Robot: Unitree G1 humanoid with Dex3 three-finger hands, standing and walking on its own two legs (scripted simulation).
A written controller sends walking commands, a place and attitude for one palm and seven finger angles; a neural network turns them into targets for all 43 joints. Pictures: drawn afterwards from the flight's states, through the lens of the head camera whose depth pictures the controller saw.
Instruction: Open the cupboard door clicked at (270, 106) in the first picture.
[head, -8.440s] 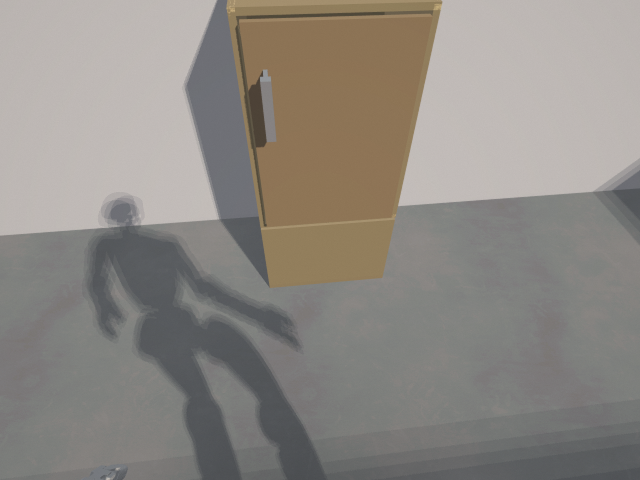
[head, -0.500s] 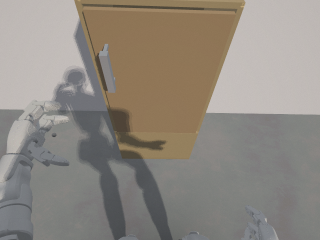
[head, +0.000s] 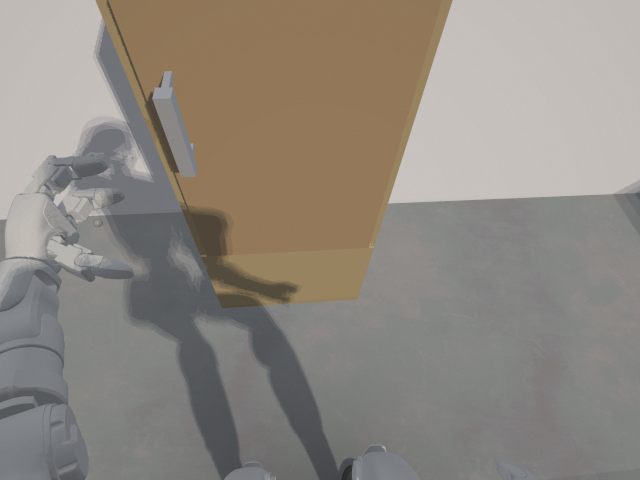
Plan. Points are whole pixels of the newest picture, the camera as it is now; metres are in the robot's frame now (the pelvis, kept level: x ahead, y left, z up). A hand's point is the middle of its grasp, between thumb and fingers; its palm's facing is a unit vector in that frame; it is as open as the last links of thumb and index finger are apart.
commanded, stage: move the hooked fingers beside the handle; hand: left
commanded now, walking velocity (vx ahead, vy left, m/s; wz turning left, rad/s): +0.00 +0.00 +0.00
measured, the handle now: (178, 126) +0.59 +0.21 +0.06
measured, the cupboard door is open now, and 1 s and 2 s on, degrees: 0 0 0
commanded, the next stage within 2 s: slide the fingers in behind the handle in 1.60 s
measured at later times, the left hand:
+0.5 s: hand (123, 178) +0.48 +0.26 +0.07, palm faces +0.07 -1.00 -0.01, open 14.0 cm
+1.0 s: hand (134, 151) +0.53 +0.27 +0.06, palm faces +0.06 -1.00 -0.01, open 14.0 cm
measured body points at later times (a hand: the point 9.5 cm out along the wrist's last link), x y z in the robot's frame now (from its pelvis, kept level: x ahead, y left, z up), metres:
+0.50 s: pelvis +0.00 +0.00 -0.01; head +0.12 +0.03 +0.42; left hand +0.47 +0.32 +0.07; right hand +0.03 -0.27 -0.11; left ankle -0.02 +0.10 -0.69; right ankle +0.04 -0.12 -0.69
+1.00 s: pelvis +0.01 +0.01 -0.01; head +0.17 +0.03 +0.41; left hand +0.52 +0.32 +0.06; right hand -0.02 -0.26 -0.11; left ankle -0.02 +0.10 -0.69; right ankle +0.04 -0.12 -0.69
